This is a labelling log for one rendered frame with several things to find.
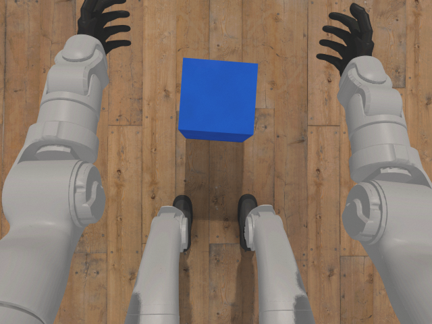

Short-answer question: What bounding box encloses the carton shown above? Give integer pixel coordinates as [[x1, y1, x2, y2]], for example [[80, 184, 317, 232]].
[[178, 57, 258, 142]]

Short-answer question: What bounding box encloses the right robot forearm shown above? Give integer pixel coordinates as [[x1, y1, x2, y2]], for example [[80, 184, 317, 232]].
[[337, 56, 432, 189]]

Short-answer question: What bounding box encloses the right robot upper arm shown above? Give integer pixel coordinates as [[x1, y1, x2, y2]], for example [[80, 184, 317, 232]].
[[342, 180, 432, 324]]

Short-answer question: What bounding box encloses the left robot upper arm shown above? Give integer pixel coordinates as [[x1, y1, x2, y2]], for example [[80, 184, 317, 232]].
[[0, 160, 106, 324]]

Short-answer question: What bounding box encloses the robot left hand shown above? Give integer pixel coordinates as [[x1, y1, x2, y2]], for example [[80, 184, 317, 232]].
[[77, 0, 131, 56]]

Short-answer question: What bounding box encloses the left robot shin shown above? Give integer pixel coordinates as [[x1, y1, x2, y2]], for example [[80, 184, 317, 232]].
[[151, 206, 185, 225]]

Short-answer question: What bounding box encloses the left robot forearm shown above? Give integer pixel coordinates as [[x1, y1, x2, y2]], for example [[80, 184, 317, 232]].
[[2, 34, 109, 223]]

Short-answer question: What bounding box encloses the robot right hand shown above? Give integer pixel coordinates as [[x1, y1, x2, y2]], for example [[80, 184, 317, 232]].
[[316, 3, 374, 77]]

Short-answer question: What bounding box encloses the robot right foot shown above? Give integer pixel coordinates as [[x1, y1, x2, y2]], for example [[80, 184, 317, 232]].
[[238, 194, 258, 251]]

